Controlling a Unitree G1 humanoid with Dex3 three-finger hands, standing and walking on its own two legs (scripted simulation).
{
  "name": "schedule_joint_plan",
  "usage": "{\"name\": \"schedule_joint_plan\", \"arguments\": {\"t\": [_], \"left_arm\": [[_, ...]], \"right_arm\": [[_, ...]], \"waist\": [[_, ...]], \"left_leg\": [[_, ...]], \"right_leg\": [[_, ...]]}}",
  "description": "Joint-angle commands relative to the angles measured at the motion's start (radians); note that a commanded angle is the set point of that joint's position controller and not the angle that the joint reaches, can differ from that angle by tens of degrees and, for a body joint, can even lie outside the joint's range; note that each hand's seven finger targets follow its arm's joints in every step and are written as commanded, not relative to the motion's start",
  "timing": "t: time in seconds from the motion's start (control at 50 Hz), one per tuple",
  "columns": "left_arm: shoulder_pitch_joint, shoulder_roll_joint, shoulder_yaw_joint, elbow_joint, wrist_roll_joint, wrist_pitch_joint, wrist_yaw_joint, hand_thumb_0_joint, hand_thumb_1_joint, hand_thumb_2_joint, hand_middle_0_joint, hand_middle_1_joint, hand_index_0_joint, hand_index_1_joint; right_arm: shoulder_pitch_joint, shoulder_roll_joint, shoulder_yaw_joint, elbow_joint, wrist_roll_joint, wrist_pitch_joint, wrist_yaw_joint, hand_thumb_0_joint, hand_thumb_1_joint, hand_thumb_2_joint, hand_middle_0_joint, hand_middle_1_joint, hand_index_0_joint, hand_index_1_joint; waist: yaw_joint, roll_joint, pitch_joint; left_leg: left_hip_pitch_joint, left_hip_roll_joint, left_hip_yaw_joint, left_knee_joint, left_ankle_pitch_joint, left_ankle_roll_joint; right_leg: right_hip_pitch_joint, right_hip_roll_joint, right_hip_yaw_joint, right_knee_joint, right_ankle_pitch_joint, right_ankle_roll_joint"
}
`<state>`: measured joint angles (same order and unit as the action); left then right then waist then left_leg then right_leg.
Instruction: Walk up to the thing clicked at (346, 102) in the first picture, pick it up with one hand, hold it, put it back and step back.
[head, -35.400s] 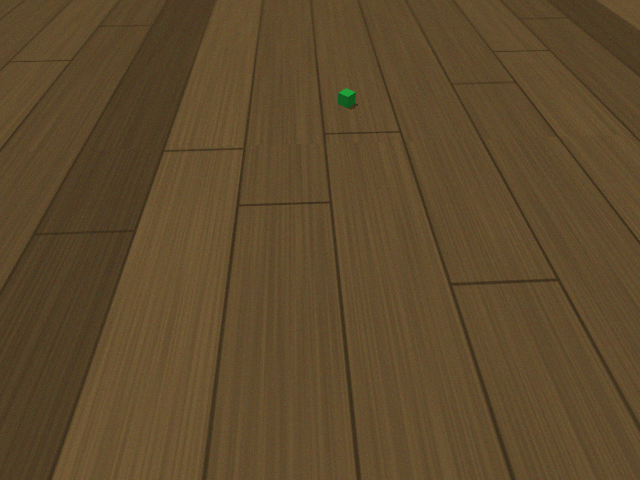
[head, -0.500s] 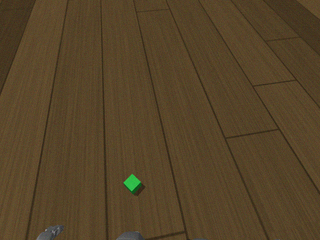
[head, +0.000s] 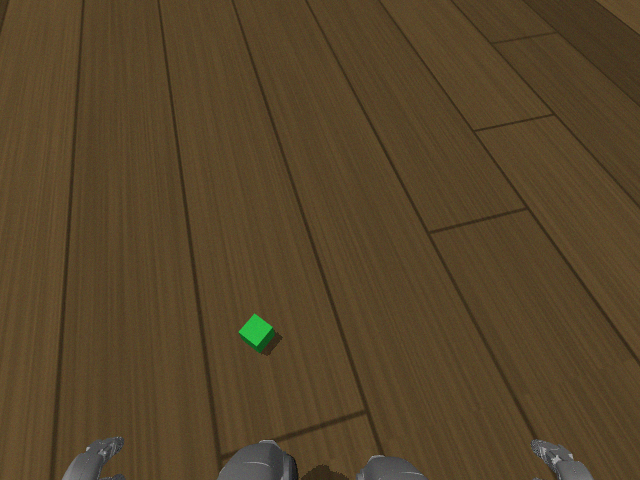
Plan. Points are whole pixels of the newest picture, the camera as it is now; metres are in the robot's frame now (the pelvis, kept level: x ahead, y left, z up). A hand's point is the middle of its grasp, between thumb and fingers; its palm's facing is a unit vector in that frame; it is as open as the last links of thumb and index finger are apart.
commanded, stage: step back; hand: left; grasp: from above
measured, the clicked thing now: (257, 333) +0.51 +0.21 -0.72
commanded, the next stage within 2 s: none
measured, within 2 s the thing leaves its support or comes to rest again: neither
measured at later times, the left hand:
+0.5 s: hand out of the picture -0.02 +0.26 -0.15, palm faces +0.05 -0.94 -0.35, open 7.4 cm
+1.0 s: hand out of the picture -0.24 +0.20 -0.12, palm faces +0.02 -0.91 -0.42, open 7.4 cm
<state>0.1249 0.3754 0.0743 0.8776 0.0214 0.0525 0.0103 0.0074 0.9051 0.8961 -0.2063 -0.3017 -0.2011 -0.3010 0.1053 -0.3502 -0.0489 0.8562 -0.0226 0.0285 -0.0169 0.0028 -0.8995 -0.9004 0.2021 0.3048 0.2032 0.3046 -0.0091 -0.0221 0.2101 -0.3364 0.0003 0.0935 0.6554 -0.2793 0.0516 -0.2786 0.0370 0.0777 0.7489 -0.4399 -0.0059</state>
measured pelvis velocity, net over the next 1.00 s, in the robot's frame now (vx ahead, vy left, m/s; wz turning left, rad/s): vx -0.30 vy -0.07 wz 0.01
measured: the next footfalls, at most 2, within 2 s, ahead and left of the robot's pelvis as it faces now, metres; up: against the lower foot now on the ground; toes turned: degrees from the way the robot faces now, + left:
right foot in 0.02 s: +0.03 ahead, -0.12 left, +0.00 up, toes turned +4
left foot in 0.42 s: -0.10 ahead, +0.10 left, +0.00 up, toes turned +2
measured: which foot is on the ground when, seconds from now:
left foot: down 0.00-0.06, up 0.08-0.40, down 0.42-0.86, up 0.88-1.00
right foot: up 0.00-0.00, down 0.02-0.44, up 0.46-0.82, down 0.84-1.00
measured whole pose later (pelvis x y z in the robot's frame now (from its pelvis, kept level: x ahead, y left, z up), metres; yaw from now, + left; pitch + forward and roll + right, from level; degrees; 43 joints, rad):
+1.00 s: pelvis -0.30 -0.07 +0.01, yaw +1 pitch -2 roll +3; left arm 0.23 0.34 0.08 0.86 0.04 0.06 -0.01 0.01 0.90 0.90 -0.21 -0.30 -0.20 -0.30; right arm 0.15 -0.41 -0.06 0.85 -0.01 0.06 -0.02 0.00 -0.90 -0.90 0.20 0.30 0.20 0.30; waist 0.03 0.02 0.13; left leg -0.51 -0.11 -0.14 1.11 -0.44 -0.01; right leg -0.27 -0.01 0.06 0.62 -0.31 -0.02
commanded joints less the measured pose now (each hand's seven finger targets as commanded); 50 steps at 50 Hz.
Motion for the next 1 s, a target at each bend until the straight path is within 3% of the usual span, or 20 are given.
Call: {"name": "schedule_joint_plan", "arguments": {"t": [0.0, 0.04, 0.06, 0.14, 0.26, 0.36, 0.4, 0.42, 0.44, 0.46, 0.5, 0.54, 0.68, 0.8, 0.82, 0.84, 0.86, 0.88, 0.94, 0.98], "left_arm": [[0.134, 0.185, 0.060, -0.038, 0.014, -0.040, 0.010, 0.000, 0.900, 0.900, -0.200, -0.300, -0.200, -0.300], [0.074, 0.304, 0.087, -0.072, 0.006, -0.041, 0.005, 0.000, 0.900, 0.900, -0.200, -0.300, -0.200, -0.300], [0.002, 0.342, 0.091, -0.115, 0.020, -0.046, 0.008, 0.000, 0.900, 0.900, -0.200, -0.300, -0.200, -0.300], [-0.087, 0.211, 0.067, -0.155, 0.008, -0.046, 0.021, 0.000, 0.900, 0.900, -0.200, -0.300, -0.200, -0.300], [0.059, 0.195, 0.065, -0.166, 0.015, -0.033, 0.025, 0.000, 0.900, 0.900, -0.200, -0.300, -0.200, -0.300], [0.008, 0.233, 0.057, -0.187, 0.001, -0.010, 0.014, 0.000, 0.900, 0.900, -0.200, -0.300, -0.200, -0.300], [-0.014, 0.204, 0.046, -0.203, -0.005, -0.002, 0.007, 0.000, 0.900, 0.900, -0.200, -0.300, -0.200, -0.300], [-0.023, 0.166, 0.041, -0.209, -0.009, -0.006, 0.007, 0.000, 0.900, 0.900, -0.200, -0.300, -0.200, -0.300], [-0.074, 0.209, 0.064, -0.213, 0.004, -0.007, 0.021, 0.000, 0.900, 0.900, -0.200, -0.300, -0.200, -0.300], [-0.079, 0.222, 0.070, -0.199, 0.011, -0.007, 0.024, 0.000, 0.900, 0.900, -0.200, -0.300, -0.200, -0.300], [0.003, 0.196, 0.069, -0.152, -0.007, -0.004, 0.015, 0.000, 0.900, 0.900, -0.200, -0.300, -0.200, -0.300], [0.067, 0.200, 0.073, -0.125, -0.013, -0.001, 0.008, 0.000, 0.900, 0.900, -0.200, -0.300, -0.200, -0.300], [0.051, 0.177, 0.057, -0.138, -0.002, -0.016, 0.010, 0.000, 0.900, 0.900, -0.200, -0.300, -0.200, -0.300], [0.234, 0.178, 0.065, -0.033, 0.006, -0.029, -0.003, 0.000, 0.900, 0.900, -0.200, -0.300, -0.200, -0.300], [0.231, 0.222, 0.076, -0.034, 0.020, -0.031, -0.004, 0.000, 0.900, 0.900, -0.200, -0.300, -0.200, -0.300], [0.206, 0.307, 0.100, -0.061, 0.031, -0.032, -0.006, 0.000, 0.900, 0.900, -0.200, -0.300, -0.200, -0.300], [0.094, 0.411, 0.115, -0.111, 0.031, -0.028, -0.005, 0.000, 0.900, 0.900, -0.200, -0.300, -0.200, -0.300], [0.012, 0.386, 0.110, -0.139, 0.021, -0.034, 0.003, 0.000, 0.900, 0.900, -0.200, -0.300, -0.200, -0.300], [-0.110, 0.236, 0.076, -0.160, 0.020, -0.039, 0.011, 0.000, 0.900, 0.900, -0.200, -0.300, -0.200, -0.300], [-0.021, 0.230, 0.082, -0.158, 0.024, -0.039, 0.011, 0.000, 0.900, 0.900, -0.200, -0.300, -0.200, -0.300]], "right_arm": [[-0.029, -0.264, -0.069, -0.070, 0.017, -0.010, -0.009, 0.000, -0.900, -0.900, 0.200, 0.300, 0.200, 0.300], [-0.058, -0.196, -0.050, -0.084, 0.026, -0.005, -0.009, 0.000, -0.900, -0.900, 0.200, 0.300, 0.200, 0.300], [-0.036, -0.213, -0.061, -0.067, 0.015, 0.006, -0.016, 0.000, -0.900, -0.900, 0.200, 0.300, 0.200, 0.300], [0.079, -0.219, -0.053, -0.008, 0.029, 0.001, -0.009, 0.000, -0.900, -0.900, 0.200, 0.300, 0.200, 0.300], [0.064, -0.203, -0.031, -0.049, 0.025, -0.015, -0.024, 0.000, -0.900, -0.900, 0.200, 0.300, 0.200, 0.300], [0.167, -0.212, -0.054, -0.008, 0.005, -0.022, -0.012, 0.000, -0.900, -0.900, 0.200, 0.300, 0.200, 0.300], [0.181, -0.271, -0.077, -0.005, -0.014, -0.024, -0.008, 0.000, -0.900, -0.900, 0.200, 0.300, 0.200, 0.300], [0.133, -0.354, -0.089, -0.024, -0.026, -0.023, -0.003, 0.000, -0.900, -0.900, 0.200, 0.300, 0.200, 0.300], [0.088, -0.415, -0.100, -0.048, -0.020, -0.022, 0.001, 0.000, -0.900, -0.900, 0.200, 0.300, 0.200, 0.300], [0.030, -0.395, -0.097, -0.059, -0.021, -0.032, -0.008, 0.000, -0.900, -0.900, 0.200, 0.300, 0.200, 0.300], [-0.038, -0.298, -0.064, -0.073, -0.029, -0.037, -0.010, 0.000, -0.900, -0.900, 0.200, 0.300, 0.200, 0.300], [-0.045, -0.261, -0.058, -0.078, -0.017, -0.039, -0.013, 0.000, -0.900, -0.900, 0.200, 0.300, 0.200, 0.300], [0.076, -0.274, -0.074, -0.080, -0.007, -0.029, -0.016, 0.000, -0.900, -0.900, 0.200, 0.300, 0.200, 0.300], [-0.019, -0.299, -0.073, -0.118, 0.005, 0.008, -0.003, 0.000, -0.900, -0.900, 0.200, 0.300, 0.200, 0.300], [-0.022, -0.270, -0.067, -0.123, 0.012, 0.012, -0.002, 0.000, -0.900, -0.900, 0.200, 0.300, 0.200, 0.300], [-0.019, -0.207, -0.051, -0.142, 0.018, 0.011, -0.005, 0.000, -0.900, -0.900, 0.200, 0.300, 0.200, 0.300], [-0.051, -0.226, -0.064, -0.145, 0.012, 0.014, -0.026, 0.000, -0.900, -0.900, 0.200, 0.300, 0.200, 0.300], [-0.031, -0.269, -0.083, -0.124, 0.018, 0.014, -0.026, 0.000, -0.900, -0.900, 0.200, 0.300, 0.200, 0.300], [0.094, -0.232, -0.059, -0.051, 0.025, 0.007, -0.015, 0.000, -0.900, -0.900, 0.200, 0.300, 0.200, 0.300], [0.090, -0.217, -0.046, -0.056, 0.019, -0.004, -0.023, 0.000, -0.900, -0.900, 0.200, 0.300, 0.200, 0.300]], "waist": [[0.038, 0.085, -0.296], [0.043, -0.222, -0.204], [0.052, -0.270, -0.159], [-0.019, -0.090, -0.164], [0.065, -0.148, -0.290], [0.004, -0.160, -0.324], [-0.017, -0.001, -0.290], [-0.015, 0.222, -0.240], [-0.059, 0.275, -0.206], [-0.040, 0.235, -0.170], [0.031, 0.129, -0.168], [0.062, 0.130, -0.160], [-0.029, 0.201, -0.254], [0.050, 0.212, -0.331], [0.048, 0.124, -0.304], [0.052, -0.146, -0.243], [0.089, -0.282, -0.183], [0.050, -0.265, -0.109], [-0.044, -0.111, -0.130], [0.014, -0.126, -0.174]], "left_leg": [[0.077, 0.196, -0.261, -0.057, 0.253, 0.072], [-0.101, -0.083, -0.104, 0.230, -0.186, -0.044], [-0.043, -0.097, -0.190, 0.470, -0.364, -0.060], [-0.100, -0.142, -0.261, 0.559, -0.228, -0.055], [-0.189, -0.073, -0.193, 0.246, -0.270, -0.090], [0.099, -0.041, -0.097, -0.188, -0.019, -0.041], [0.215, 0.093, -0.301, -0.264, 0.076, 0.025], [0.211, 0.291, -0.557, -0.345, 0.146, 0.113], [0.019, 0.422, -0.653, -0.385, 0.180, 0.251], [-0.061, 0.436, -0.669, -0.379, 0.218, 0.275], [0.011, 0.268, -0.398, -0.312, 0.358, 0.178], [0.062, 0.203, -0.311, -0.294, 0.333, 0.127], [0.322, 0.262, -0.326, -0.194, 0.454, 0.214], [0.109, 0.191, -0.265, -0.098, 0.269, 0.097], [-0.031, 0.126, -0.258, -0.032, 0.118, 0.044], [-0.247, -0.058, -0.197, 0.153, -0.181, -0.029], [-0.160, -0.093, -0.221, 0.411, -0.343, -0.063], [-0.081, -0.045, -0.278, 0.527, -0.309, -0.060], [-0.141, -0.142, -0.272, 0.563, -0.153, -0.055], [-0.142, -0.142, -0.240, 0.554, -0.171, -0.069]], "right_leg": [[0.133, -0.054, 0.033, -0.277, 0.293, -0.052], [0.042, -0.334, 0.403, -0.412, 0.403, -0.258], [-0.131, -0.445, 0.526, -0.453, 0.410, -0.346], [-0.017, -0.244, 0.182, -0.353, 0.572, -0.209], [0.359, -0.261, 0.185, -0.258, 0.722, -0.226], [0.201, -0.228, 0.140, -0.186, 0.578, -0.154], [-0.058, -0.141, 0.103, -0.106, 0.276, -0.069], [-0.234, 0.019, -0.001, 0.058, -0.045, -0.021], [-0.173, 0.056, 0.049, 0.294, -0.209, 0.004], [-0.141, 0.044, 0.128, 0.446, -0.187, 0.000], [-0.184, 0.088, 0.153, 0.525, -0.075, -0.012], [-0.215, 0.103, 0.132, 0.548, -0.011, -0.010], [-0.192, 0.019, 0.051, 0.207, -0.099, 0.056], [0.145, -0.005, -0.065, -0.331, 0.192, -0.015], [0.185, -0.071, 0.064, -0.332, 0.177, -0.045], [0.170, -0.269, 0.364, -0.406, 0.127, -0.119], [-0.135, -0.459, 0.524, -0.491, 0.101, -0.287], [-0.304, -0.480, 0.546, -0.534, 0.061, -0.297], [-0.100, -0.223, 0.109, -0.349, 0.413, -0.151], [-0.014, -0.209, 0.102, -0.303, 0.492, -0.154]]}}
